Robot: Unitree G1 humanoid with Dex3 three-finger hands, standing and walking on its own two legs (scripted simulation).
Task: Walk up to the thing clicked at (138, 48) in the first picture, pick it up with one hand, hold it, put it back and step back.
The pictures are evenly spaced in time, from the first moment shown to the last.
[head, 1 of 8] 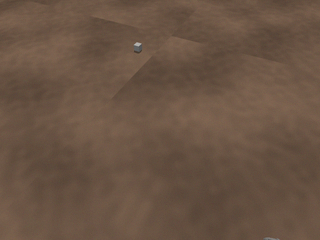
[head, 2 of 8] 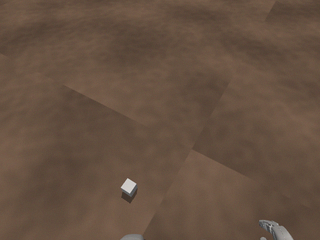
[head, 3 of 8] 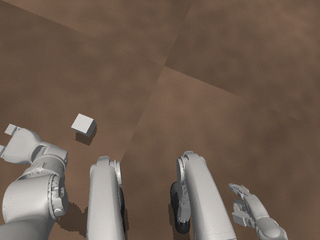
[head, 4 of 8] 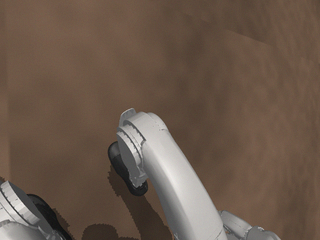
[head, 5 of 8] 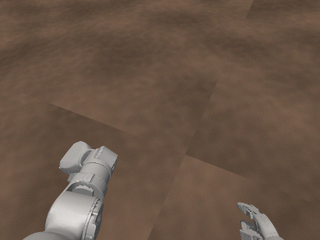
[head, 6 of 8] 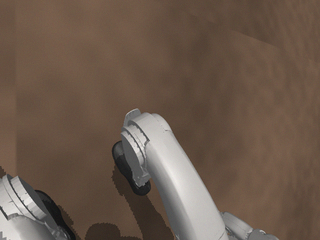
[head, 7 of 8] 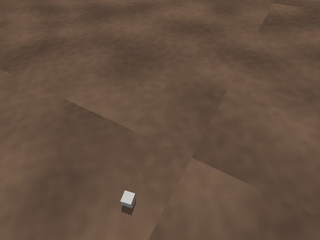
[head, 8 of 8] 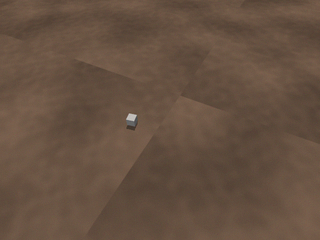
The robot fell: no
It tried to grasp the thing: yes
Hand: left
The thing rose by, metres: 0.65
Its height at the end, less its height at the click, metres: +0.00
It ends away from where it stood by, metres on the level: 0.01
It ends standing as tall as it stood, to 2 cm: yes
